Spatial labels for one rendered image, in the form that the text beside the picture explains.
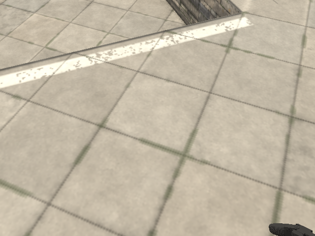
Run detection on right robot hand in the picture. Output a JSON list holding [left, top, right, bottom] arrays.
[[269, 223, 315, 236]]

